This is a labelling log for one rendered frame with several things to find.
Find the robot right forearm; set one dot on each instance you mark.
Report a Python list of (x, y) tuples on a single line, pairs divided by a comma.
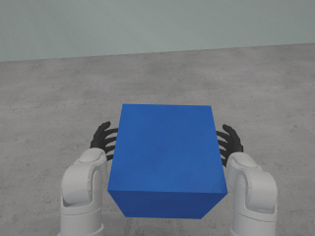
[(255, 198)]

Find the right robot hand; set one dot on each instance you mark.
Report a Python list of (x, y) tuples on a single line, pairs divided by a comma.
[(232, 144)]

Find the left robot hand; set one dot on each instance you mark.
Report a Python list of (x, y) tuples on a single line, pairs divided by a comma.
[(100, 141)]

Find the robot left forearm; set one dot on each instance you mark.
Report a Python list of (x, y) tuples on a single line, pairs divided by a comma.
[(81, 195)]

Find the carton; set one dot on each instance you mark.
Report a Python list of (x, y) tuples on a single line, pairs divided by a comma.
[(166, 162)]

